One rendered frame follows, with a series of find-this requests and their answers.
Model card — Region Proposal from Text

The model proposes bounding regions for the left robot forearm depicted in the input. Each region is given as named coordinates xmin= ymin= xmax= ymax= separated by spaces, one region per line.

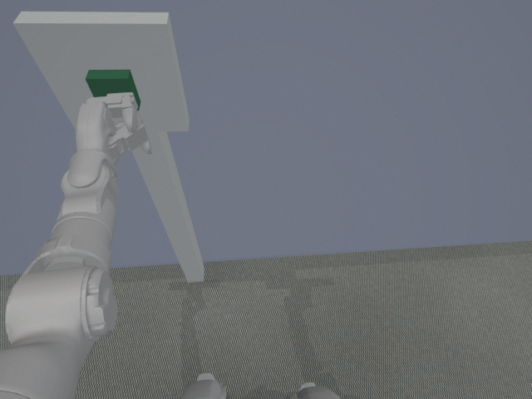
xmin=5 ymin=150 xmax=119 ymax=342

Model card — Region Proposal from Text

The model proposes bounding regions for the robot left shin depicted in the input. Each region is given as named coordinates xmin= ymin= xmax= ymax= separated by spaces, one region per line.
xmin=197 ymin=373 xmax=216 ymax=381

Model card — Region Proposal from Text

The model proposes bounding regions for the robot shin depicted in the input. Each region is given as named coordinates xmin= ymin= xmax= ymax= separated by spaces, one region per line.
xmin=299 ymin=382 xmax=316 ymax=391
xmin=197 ymin=373 xmax=216 ymax=381

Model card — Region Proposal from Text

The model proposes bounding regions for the robot right shin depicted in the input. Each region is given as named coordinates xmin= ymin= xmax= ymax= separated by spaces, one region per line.
xmin=299 ymin=382 xmax=316 ymax=391

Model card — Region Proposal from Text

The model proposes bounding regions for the panel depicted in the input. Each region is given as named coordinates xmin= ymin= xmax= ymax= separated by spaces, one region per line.
xmin=13 ymin=12 xmax=204 ymax=283

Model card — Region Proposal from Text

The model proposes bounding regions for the button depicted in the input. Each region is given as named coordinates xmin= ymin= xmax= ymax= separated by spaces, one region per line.
xmin=86 ymin=70 xmax=140 ymax=110

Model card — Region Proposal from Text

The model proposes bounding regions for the robot left upper arm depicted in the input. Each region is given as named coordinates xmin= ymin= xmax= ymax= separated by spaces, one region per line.
xmin=0 ymin=265 xmax=117 ymax=399

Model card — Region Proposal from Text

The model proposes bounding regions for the left robot hand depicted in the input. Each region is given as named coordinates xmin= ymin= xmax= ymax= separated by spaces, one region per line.
xmin=76 ymin=92 xmax=152 ymax=165

